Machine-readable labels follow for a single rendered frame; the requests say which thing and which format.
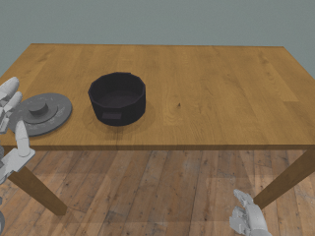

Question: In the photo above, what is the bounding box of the pot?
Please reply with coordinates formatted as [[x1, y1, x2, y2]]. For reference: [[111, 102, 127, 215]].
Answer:
[[88, 72, 146, 127]]

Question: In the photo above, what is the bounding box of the right robot hand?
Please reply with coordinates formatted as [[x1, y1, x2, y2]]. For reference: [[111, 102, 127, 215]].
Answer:
[[229, 189, 268, 236]]

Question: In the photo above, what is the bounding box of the left robot hand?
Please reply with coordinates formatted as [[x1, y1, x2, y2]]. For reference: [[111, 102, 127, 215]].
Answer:
[[0, 77, 35, 185]]

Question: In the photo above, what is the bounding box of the table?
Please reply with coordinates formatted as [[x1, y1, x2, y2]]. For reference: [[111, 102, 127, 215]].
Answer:
[[0, 43, 315, 216]]

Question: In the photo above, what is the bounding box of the knob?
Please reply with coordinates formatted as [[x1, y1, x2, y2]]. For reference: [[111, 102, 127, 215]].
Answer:
[[28, 99, 48, 116]]

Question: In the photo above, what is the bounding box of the lid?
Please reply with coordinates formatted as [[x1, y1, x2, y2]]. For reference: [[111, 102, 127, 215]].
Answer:
[[9, 92, 73, 138]]

